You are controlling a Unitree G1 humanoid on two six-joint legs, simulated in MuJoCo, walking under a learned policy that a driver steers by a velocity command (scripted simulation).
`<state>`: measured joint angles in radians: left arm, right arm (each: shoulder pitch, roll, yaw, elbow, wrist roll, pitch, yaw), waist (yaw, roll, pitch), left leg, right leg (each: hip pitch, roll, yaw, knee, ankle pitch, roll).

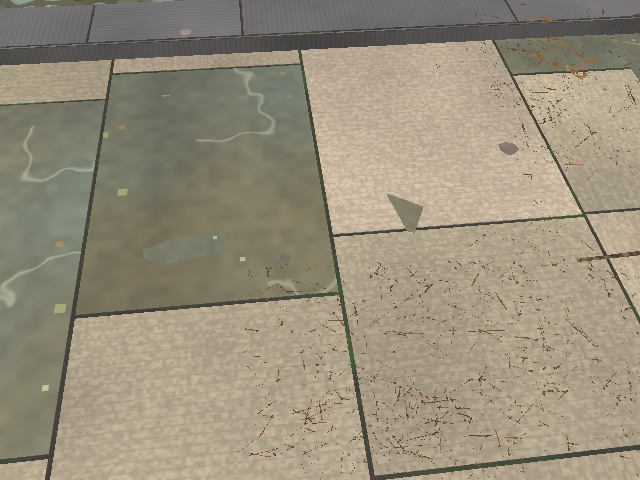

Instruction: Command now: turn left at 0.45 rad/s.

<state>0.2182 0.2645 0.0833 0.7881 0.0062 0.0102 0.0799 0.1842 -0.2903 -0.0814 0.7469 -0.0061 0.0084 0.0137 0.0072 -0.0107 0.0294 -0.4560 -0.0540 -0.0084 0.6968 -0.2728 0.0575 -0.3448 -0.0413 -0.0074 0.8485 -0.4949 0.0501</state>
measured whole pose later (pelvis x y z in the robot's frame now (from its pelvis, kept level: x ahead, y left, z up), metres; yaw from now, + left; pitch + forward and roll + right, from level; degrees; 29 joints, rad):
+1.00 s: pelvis +0.30 +0.12 +0.03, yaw +15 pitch +2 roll +2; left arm 0.19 0.30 0.06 0.76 -0.02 -0.07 0.00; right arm 0.35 -0.26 -0.06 0.80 -0.01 -0.09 0.02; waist -0.04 -0.05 0.00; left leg -0.09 -0.06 0.07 0.25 -0.20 0.06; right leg -0.73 -0.13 0.04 0.97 -0.06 0.01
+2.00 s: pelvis +0.89 +0.18 +0.03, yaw -4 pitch +1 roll +1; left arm 0.22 0.30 0.05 0.70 -0.01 -0.06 0.00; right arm 0.33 -0.26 -0.04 0.80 0.00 -0.09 0.03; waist -0.04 -0.05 0.02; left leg -0.18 -0.07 0.03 0.33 -0.17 0.07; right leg -0.61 -0.09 0.04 1.02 -0.24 0.00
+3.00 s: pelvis +1.44 +0.18 +0.02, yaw +15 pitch +2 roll +0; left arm 0.18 0.30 0.05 0.76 0.00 -0.11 0.00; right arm 0.25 -0.29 -0.07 0.71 0.01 -0.05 0.03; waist -0.02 -0.02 0.05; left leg -0.31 -0.10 -0.02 0.45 -0.16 0.10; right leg -0.48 -0.07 0.05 1.15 -0.36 0.01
